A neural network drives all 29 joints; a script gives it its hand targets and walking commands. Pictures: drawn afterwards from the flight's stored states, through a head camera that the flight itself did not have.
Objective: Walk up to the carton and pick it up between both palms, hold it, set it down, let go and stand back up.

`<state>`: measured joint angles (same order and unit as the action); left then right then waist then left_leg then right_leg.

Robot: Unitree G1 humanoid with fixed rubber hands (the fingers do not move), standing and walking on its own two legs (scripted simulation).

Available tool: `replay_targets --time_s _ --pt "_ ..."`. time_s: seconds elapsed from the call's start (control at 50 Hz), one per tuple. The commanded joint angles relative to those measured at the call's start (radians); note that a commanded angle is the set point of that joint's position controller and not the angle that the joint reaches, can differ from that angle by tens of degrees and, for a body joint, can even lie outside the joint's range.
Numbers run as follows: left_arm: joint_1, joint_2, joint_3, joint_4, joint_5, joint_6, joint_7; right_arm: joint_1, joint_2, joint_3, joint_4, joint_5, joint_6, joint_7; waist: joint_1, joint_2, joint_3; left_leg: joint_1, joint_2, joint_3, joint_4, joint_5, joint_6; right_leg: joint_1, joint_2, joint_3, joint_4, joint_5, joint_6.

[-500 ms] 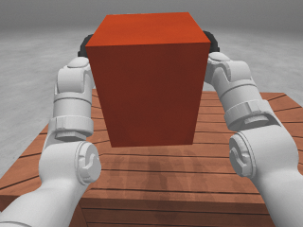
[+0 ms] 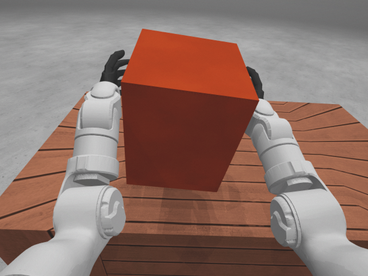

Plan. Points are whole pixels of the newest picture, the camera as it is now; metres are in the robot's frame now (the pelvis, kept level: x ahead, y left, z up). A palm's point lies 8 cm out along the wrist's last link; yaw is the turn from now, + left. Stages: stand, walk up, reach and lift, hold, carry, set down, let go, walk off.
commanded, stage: set down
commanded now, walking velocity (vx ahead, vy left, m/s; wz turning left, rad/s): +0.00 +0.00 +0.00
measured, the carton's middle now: (181, 114) +0.38 -0.01 +0.23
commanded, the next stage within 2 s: none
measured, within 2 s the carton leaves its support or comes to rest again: neither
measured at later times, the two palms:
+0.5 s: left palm (121, 100) +0.42 +0.11 +0.25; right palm (254, 115) +0.38 -0.18 +0.23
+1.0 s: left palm (130, 110) +0.42 +0.10 +0.22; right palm (257, 130) +0.37 -0.19 +0.19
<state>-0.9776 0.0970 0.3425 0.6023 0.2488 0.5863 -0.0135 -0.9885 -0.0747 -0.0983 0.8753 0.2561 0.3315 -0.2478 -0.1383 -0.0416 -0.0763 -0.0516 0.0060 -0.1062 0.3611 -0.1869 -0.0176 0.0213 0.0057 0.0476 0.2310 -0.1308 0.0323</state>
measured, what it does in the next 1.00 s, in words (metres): stands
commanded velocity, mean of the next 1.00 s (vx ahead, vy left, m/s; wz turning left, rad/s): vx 0.00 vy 0.00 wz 0.00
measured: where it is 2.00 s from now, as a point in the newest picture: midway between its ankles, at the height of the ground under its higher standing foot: outside the picture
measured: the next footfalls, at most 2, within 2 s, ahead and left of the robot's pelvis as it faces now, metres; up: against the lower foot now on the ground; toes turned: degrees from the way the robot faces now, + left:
none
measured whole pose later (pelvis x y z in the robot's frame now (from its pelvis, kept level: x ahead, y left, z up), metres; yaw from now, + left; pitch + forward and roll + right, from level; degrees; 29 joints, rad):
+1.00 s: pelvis +0.01 +0.00 +0.00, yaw +0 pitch -6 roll -1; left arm -0.87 0.06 0.35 0.66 0.27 0.42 -0.04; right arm -0.83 0.00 -0.18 0.80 0.11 0.24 -0.23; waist -0.19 -0.05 -0.04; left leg -0.05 0.00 -0.08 0.34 -0.18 -0.01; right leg 0.00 -0.01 0.04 0.23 -0.14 0.04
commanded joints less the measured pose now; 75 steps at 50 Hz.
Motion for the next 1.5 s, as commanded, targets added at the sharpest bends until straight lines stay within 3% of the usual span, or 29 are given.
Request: replay_targets --time_s 0.0,0.12,0.18,0.2,0.22,0.32,0.36,0.46,0.5,0.6,0.78,0.8,0.84,0.88,1.0,1.06,1.08,1.1,1.12,1.18,1.24,1.36,1.48 --pt "-0.804 -0.638 -0.359 -0.104 -0.143 -0.075 -0.147 -0.915 0.537 0.223 -0.391 0.044 -0.097 0.126 -0.009 0.107 -0.381 0.165 -0.069 0.112 -0.036 0.205 -0.041 0.044 0.084 -0.111 -0.013 0.112 0.011" --pt "-0.681 -0.628 -0.305 -0.012 -0.102 -0.074 -0.167 -0.869 0.558 0.254 -0.384 0.032 -0.107 0.117 0.004 0.041 -0.331 0.133 -0.074 0.123 -0.04 0.218 -0.024 0.101 0.076 -0.106 -0.007 0.187 0.025" --pt "-0.684 -0.632 -0.308 -0.029 -0.094 -0.08 -0.176 -0.85 0.568 0.262 -0.395 0.026 -0.11 0.116 -0.014 0.037 -0.329 0.135 -0.076 0.124 -0.043 0.221 -0.021 0.111 0.07 -0.109 0.0 0.213 0.032" --pt "-0.686 -0.625 -0.303 -0.037 -0.091 -0.081 -0.174 -0.865 0.576 0.27 -0.409 0.03 -0.111 0.116 0.002 0.034 -0.341 0.143 -0.075 0.125 -0.039 0.225 -0.018 0.11 0.069 -0.102 0.001 0.222 0.032" --pt "-0.677 -0.626 -0.299 -0.029 -0.088 -0.082 -0.174 -0.856 0.574 0.274 -0.406 0.027 -0.111 0.116 -0.006 0.021 -0.336 0.143 -0.077 0.125 -0.038 0.229 -0.018 0.11 0.068 -0.104 0.003 0.235 0.035" --pt "-0.67 -0.667 -0.374 -0.139 -0.119 -0.099 -0.167 -0.837 0.6 0.328 -0.495 0.055 -0.133 0.109 -0.022 0.062 -0.435 0.193 -0.075 0.113 0.006 0.37 -0.037 0.134 0.072 -0.098 0.032 0.386 0.034" --pt "-0.649 -0.666 -0.38 -0.14 -0.116 -0.103 -0.166 -0.81 0.606 0.344 -0.495 0.057 -0.132 0.103 -0.025 0.056 -0.415 0.186 -0.076 0.109 0.009 0.366 -0.036 0.139 0.068 -0.098 0.034 0.413 0.036" --pt "-0.629 -0.664 -0.377 -0.129 -0.1 -0.101 -0.175 -0.77 0.589 0.304 -0.468 0.025 -0.124 0.11 -0.033 0.073 -0.345 0.171 -0.069 0.108 -0.016 0.286 -0.033 0.102 0.072 -0.108 0.018 0.284 0.03" --pt "-0.649 -0.666 -0.408 -0.166 -0.114 -0.11 -0.172 -0.77 0.586 0.295 -0.501 0.022 -0.133 0.112 -0.053 0.1 -0.4 0.202 -0.072 0.105 -0.007 0.3 -0.04 0.08 0.073 -0.112 0.022 0.288 0.029" --pt "-0.642 -0.673 -0.402 -0.122 -0.112 -0.132 -0.16 -0.748 0.598 0.274 -0.463 -0.01 -0.141 0.123 -0.051 0.086 -0.37 0.183 -0.061 0.103 -0.012 0.269 -0.042 0.056 0.072 -0.115 0.017 0.259 0.019" --pt "-0.59 -0.654 -0.352 -0.05 -0.084 -0.159 -0.18 -0.726 0.593 0.237 -0.446 -0.067 -0.164 0.136 -0.041 0.06 -0.348 0.143 -0.067 0.112 -0.041 0.22 -0.032 0.085 0.064 -0.118 0.024 0.263 0.026" --pt "-0.605 -0.662 -0.365 -0.063 -0.088 -0.166 -0.178 -0.722 0.599 0.237 -0.44 -0.071 -0.171 0.133 -0.054 0.063 -0.372 0.154 -0.066 0.107 -0.034 0.238 -0.036 0.087 0.062 -0.117 0.026 0.291 0.028" --pt "-0.579 -0.664 -0.366 -0.055 -0.085 -0.174 -0.177 -0.718 0.614 0.255 -0.463 -0.072 -0.182 0.133 -0.046 0.057 -0.395 0.161 -0.067 0.109 -0.022 0.275 -0.035 0.094 0.06 -0.117 0.033 0.345 0.028" --pt "-0.595 -0.656 -0.353 -0.028 -0.084 -0.184 -0.181 -0.716 0.611 0.234 -0.432 -0.085 -0.181 0.134 -0.057 0.056 -0.362 0.143 -0.067 0.11 -0.032 0.236 -0.037 0.082 0.058 -0.116 0.028 0.311 0.027" --pt "-0.556 -0.655 -0.326 0.025 -0.07 -0.203 -0.187 -0.692 0.609 0.206 -0.419 -0.122 -0.2 0.141 -0.044 0.049 -0.342 0.133 -0.066 0.115 -0.049 0.198 -0.032 0.079 0.054 -0.123 0.02 0.29 0.028" --pt "-0.573 -0.663 -0.356 0.001 -0.085 -0.223 -0.187 -0.685 0.618 0.207 -0.443 -0.133 -0.216 0.142 -0.058 0.05 -0.404 0.143 -0.069 0.114 -0.036 0.228 -0.036 0.076 0.052 -0.127 0.03 0.343 0.028" --pt "-0.564 -0.664 -0.349 0.0 -0.082 -0.229 -0.185 -0.682 0.624 0.215 -0.451 -0.135 -0.219 0.142 -0.046 0.056 -0.415 0.145 -0.069 0.118 -0.038 0.23 -0.035 0.077 0.052 -0.123 0.033 0.347 0.028" --pt "-0.579 -0.662 -0.351 0.014 -0.081 -0.233 -0.185 -0.679 0.621 0.2 -0.433 -0.148 -0.218 0.142 -0.066 0.057 -0.402 0.138 -0.07 0.117 -0.04 0.206 -0.038 0.067 0.048 -0.129 0.029 0.329 0.03" --pt "-0.573 -0.658 -0.347 0.019 -0.081 -0.237 -0.185 -0.673 0.622 0.197 -0.421 -0.152 -0.22 0.144 -0.051 0.06 -0.394 0.138 -0.065 0.117 -0.043 0.21 -0.039 0.062 0.049 -0.128 0.03 0.327 0.027" --pt "-0.564 -0.652 -0.341 0.062 -0.081 -0.249 -0.194 -0.657 0.626 0.175 -0.404 -0.174 -0.226 0.148 -0.059 0.055 -0.374 0.12 -0.065 0.118 -0.061 0.151 -0.033 0.059 0.046 -0.131 0.025 0.286 0.028" --pt "-0.572 -0.661 -0.35 0.044 -0.086 -0.265 -0.188 -0.662 0.625 0.172 -0.418 -0.182 -0.241 0.151 -0.054 0.078 -0.413 0.137 -0.062 0.122 -0.047 0.201 -0.042 0.051 0.047 -0.133 0.035 0.326 0.027" --pt "-0.53 -0.643 -0.313 0.104 -0.064 -0.281 -0.196 -0.611 0.625 0.15 -0.368 -0.208 -0.248 0.15 -0.051 0.07 -0.373 0.114 -0.067 0.131 -0.056 0.182 -0.04 0.059 0.036 -0.13 0.036 0.338 0.029" --pt "-0.534 -0.637 -0.31 0.129 -0.071 -0.308 -0.197 -0.609 0.626 0.135 -0.395 -0.238 -0.269 0.157 -0.054 0.06 -0.404 0.117 -0.063 0.133 -0.054 0.185 -0.04 0.038 0.042 -0.139 0.034 0.341 0.026"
